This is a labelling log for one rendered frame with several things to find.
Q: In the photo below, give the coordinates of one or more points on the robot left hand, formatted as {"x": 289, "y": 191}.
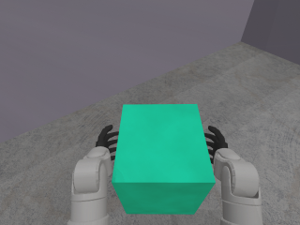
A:
{"x": 103, "y": 138}

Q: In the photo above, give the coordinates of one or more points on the carton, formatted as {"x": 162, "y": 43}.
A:
{"x": 162, "y": 164}

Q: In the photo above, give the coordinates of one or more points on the right robot forearm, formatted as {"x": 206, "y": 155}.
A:
{"x": 240, "y": 189}

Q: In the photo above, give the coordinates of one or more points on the robot right hand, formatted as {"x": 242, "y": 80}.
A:
{"x": 218, "y": 141}

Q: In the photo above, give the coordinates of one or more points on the left robot forearm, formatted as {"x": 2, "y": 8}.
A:
{"x": 89, "y": 188}

